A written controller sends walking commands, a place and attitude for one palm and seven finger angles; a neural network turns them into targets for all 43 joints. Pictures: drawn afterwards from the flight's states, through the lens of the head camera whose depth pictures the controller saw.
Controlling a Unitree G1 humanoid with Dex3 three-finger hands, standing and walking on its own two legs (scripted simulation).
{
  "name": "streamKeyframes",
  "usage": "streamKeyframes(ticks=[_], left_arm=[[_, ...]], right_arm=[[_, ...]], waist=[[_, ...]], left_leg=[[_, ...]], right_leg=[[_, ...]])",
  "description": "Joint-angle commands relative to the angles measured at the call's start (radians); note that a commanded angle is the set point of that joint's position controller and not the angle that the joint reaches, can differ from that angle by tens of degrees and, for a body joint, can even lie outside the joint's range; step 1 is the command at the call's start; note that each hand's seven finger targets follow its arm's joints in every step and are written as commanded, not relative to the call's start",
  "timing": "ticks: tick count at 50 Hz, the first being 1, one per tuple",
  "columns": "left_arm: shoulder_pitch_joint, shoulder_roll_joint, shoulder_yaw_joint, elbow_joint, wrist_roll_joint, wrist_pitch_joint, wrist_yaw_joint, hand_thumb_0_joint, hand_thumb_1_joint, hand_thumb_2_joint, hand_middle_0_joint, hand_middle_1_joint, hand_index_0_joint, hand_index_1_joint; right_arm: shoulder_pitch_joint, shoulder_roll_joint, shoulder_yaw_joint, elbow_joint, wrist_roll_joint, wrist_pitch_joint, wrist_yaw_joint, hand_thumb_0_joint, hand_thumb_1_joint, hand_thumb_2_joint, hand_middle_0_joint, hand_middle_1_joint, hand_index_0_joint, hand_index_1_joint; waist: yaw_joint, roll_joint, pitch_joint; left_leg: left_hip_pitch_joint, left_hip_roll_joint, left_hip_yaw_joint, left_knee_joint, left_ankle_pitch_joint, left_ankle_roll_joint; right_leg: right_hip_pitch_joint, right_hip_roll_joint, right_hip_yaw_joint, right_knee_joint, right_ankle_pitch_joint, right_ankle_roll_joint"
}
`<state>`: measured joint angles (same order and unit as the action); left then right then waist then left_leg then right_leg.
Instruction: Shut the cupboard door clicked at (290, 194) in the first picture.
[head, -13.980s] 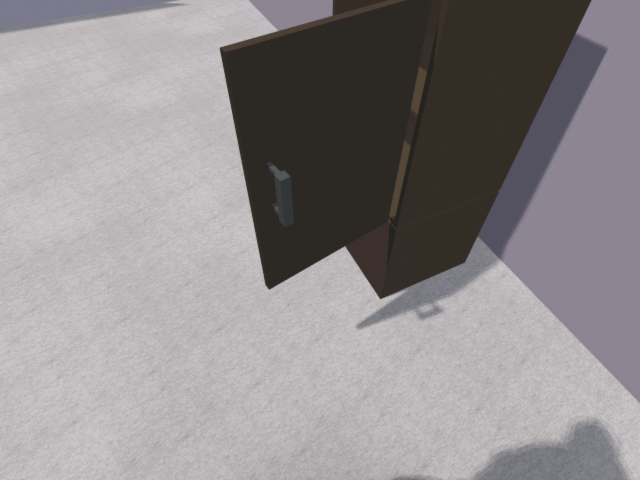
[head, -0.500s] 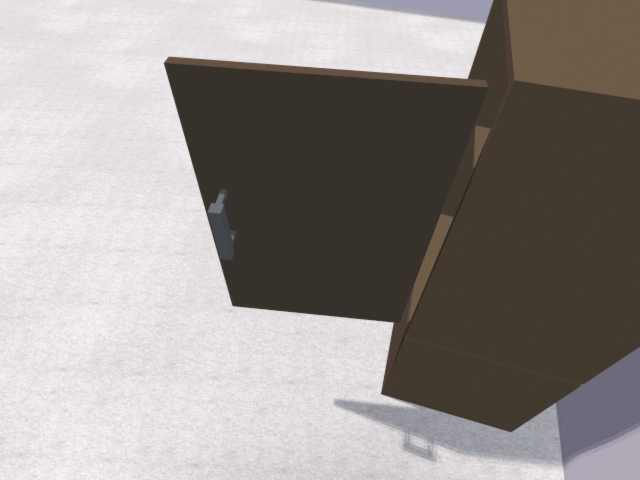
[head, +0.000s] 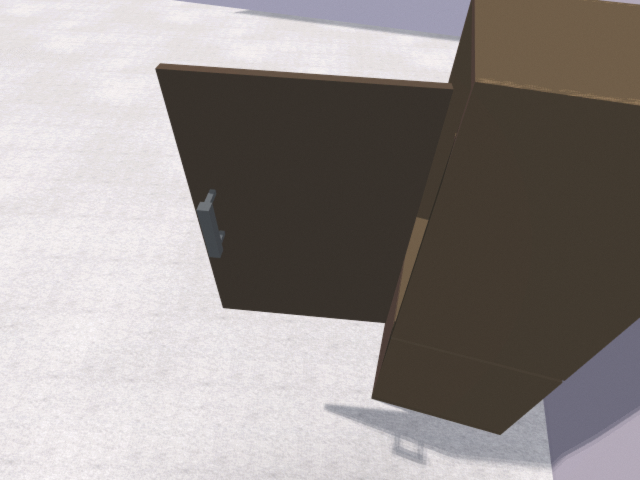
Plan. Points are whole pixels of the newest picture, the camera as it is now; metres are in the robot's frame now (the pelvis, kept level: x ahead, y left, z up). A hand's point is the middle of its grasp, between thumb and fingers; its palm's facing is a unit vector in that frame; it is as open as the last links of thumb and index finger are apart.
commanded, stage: come to a stop and stand still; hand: left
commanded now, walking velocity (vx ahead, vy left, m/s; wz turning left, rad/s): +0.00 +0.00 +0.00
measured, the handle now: (213, 223) +0.53 +0.23 -0.02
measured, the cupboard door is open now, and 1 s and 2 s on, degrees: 100 100 100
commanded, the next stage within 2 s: look again from close up in 0.28 s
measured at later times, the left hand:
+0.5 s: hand out of the picture -0.01 +0.15 -0.18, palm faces +0.04 -0.99 -0.14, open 7.4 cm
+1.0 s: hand out of the picture -0.01 +0.16 -0.18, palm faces +0.04 -0.99 -0.13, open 7.4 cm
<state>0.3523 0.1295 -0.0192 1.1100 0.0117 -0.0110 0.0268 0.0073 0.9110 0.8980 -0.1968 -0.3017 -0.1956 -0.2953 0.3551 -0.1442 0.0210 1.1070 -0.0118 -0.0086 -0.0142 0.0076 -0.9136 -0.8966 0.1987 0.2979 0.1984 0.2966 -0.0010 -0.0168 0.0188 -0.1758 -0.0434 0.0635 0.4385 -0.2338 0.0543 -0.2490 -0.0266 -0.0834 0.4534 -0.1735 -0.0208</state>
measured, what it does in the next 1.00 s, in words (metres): stands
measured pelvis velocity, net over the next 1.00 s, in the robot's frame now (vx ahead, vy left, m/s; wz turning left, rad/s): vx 0.01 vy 0.01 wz -0.01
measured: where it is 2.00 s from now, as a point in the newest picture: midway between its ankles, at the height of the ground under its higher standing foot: outside the picture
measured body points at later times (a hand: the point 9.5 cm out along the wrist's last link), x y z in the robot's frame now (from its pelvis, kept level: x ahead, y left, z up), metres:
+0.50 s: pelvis +0.01 +0.00 +0.00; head +0.00 +0.01 +0.45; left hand -0.01 +0.20 -0.16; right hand -0.02 -0.19 -0.16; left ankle +0.01 +0.08 -0.74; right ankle +0.05 -0.11 -0.74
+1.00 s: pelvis +0.01 +0.01 +0.00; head +0.02 +0.02 +0.45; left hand -0.01 +0.21 -0.16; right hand -0.01 -0.19 -0.16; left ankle +0.01 +0.08 -0.74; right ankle +0.05 -0.11 -0.74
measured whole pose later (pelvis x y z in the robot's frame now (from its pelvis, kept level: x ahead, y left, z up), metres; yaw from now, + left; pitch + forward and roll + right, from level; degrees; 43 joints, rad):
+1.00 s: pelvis +0.01 +0.01 +0.00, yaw -1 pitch -2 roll +0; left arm 0.34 0.11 -0.01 1.11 0.01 -0.02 0.04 0.01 0.91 0.90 -0.20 -0.30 -0.19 -0.29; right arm 0.32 -0.10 0.02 1.15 -0.01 -0.03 -0.03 0.01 -0.91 -0.90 0.20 0.30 0.20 0.30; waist 0.01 -0.02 0.03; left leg -0.13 -0.05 0.08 0.39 -0.23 0.07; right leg -0.21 -0.03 -0.07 0.42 -0.17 0.00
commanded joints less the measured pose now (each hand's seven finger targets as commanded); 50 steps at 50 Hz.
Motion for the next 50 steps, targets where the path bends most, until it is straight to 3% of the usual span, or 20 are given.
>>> streamKeyframes(ticks=[1,18,26,31,36,44,50], left_arm=[[0.057,0.097,0.02,-0.031,-0.002,-0.02,0.012,0.0,0.9,0.9,-0.2,-0.3,-0.2,-0.3],[0.064,0.059,0.017,-0.021,-0.004,-0.022,0.017,0.0,0.9,0.9,-0.2,-0.3,-0.2,-0.3],[0.067,0.053,0.019,-0.023,-0.001,-0.018,0.018,0.0,0.9,0.9,-0.2,-0.3,-0.2,-0.3],[0.072,0.052,0.02,-0.024,0.0,-0.019,0.017,0.0,0.9,0.9,-0.2,-0.3,-0.2,-0.3],[0.073,0.052,0.02,-0.024,-0.001,-0.018,0.016,0.0,0.9,0.9,-0.2,-0.3,-0.2,-0.3],[0.073,0.047,0.02,-0.02,-0.002,-0.02,0.018,0.0,0.9,0.9,-0.2,-0.3,-0.2,-0.3],[0.081,0.044,0.02,-0.012,0.0,-0.02,0.018,0.0,0.9,0.9,-0.2,-0.3,-0.2,-0.3]], right_arm=[[0.05,-0.062,-0.014,-0.022,0.003,-0.016,-0.01,0.0,-0.9,-0.9,0.2,0.3,0.2,0.3],[0.063,-0.031,-0.013,0.014,0.005,-0.022,-0.015,0.0,-0.9,-0.9,0.2,0.3,0.2,0.3],[0.048,-0.031,-0.017,0.013,0.006,-0.019,-0.016,0.0,-0.9,-0.9,0.2,0.3,0.2,0.3],[0.043,-0.032,-0.018,0.009,0.006,-0.019,-0.016,0.0,-0.9,-0.9,0.2,0.3,0.2,0.3],[0.041,-0.037,-0.018,0.011,0.005,-0.022,-0.017,0.0,-0.9,-0.9,0.2,0.3,0.2,0.3],[0.036,-0.041,-0.017,0.014,0.006,-0.028,-0.02,0.0,-0.9,-0.9,0.2,0.3,0.2,0.3],[0.048,-0.039,-0.015,0.023,0.003,-0.022,-0.018,0.0,-0.9,-0.9,0.2,0.3,0.2,0.3]], waist=[[0.005,0.014,0.074],[0.009,0.015,0.075],[0.01,0.03,0.1],[0.009,-0.005,0.095],[0.011,0.023,0.085],[0.01,0.021,0.065],[0.013,0.011,0.079]], left_leg=[[-0.118,0.113,-0.124,-0.133,-0.081,-0.012],[-0.108,0.124,-0.118,-0.14,-0.009,-0.02],[-0.104,0.133,-0.129,-0.169,-0.041,-0.018],[-0.098,0.131,-0.128,-0.168,-0.037,-0.016],[-0.097,0.134,-0.134,-0.176,-0.034,-0.016],[-0.064,0.139,-0.131,-0.169,0.051,-0.017],[-0.076,0.128,-0.122,-0.172,-0.036,-0.017]], right_leg=[[0.027,-0.105,0.15,-0.137,-0.152,-0.032],[0.063,-0.099,0.137,-0.116,-0.028,-0.028],[0.045,-0.089,0.126,-0.115,-0.032,-0.023],[0.05,-0.091,0.127,-0.121,-0.032,-0.021],[0.064,-0.088,0.122,-0.11,-0.011,-0.02],[0.081,-0.094,0.116,-0.091,0.06,-0.018],[0.084,-0.094,0.12,-0.105,-0.009,-0.021]])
